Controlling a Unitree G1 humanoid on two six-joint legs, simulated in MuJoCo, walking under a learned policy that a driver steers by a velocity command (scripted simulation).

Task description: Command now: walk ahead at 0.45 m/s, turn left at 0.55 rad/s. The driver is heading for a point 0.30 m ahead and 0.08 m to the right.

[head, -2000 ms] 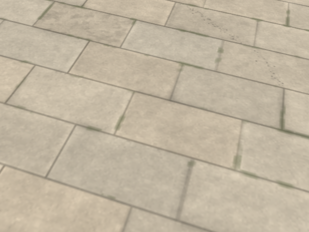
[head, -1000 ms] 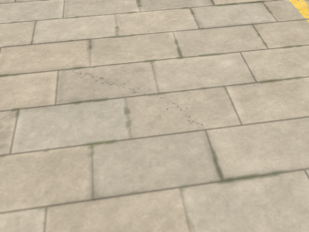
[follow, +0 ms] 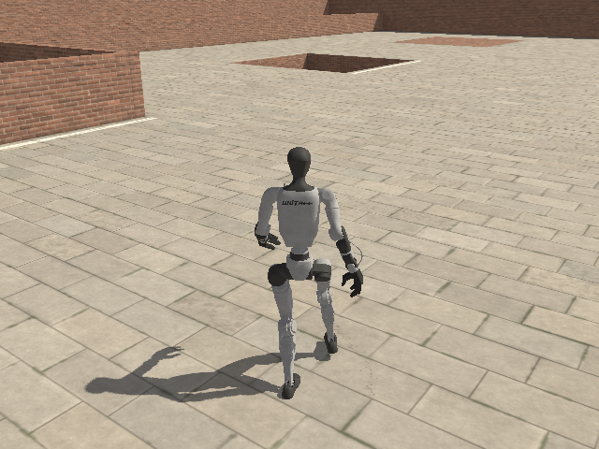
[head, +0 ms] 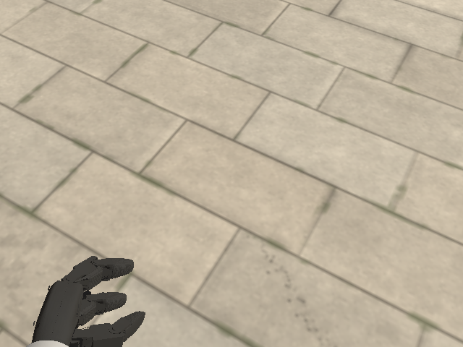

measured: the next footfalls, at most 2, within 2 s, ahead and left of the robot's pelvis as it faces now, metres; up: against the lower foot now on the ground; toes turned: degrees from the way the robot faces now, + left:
right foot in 0.06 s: +0.31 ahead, -0.14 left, +0.00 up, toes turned +6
left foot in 0.46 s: +0.26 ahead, +0.08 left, +0.00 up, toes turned +1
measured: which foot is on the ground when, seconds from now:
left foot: down 0.00-0.08, up 0.10-0.44, down 0.46-1.00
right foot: up 0.00-0.04, down 0.06-1.00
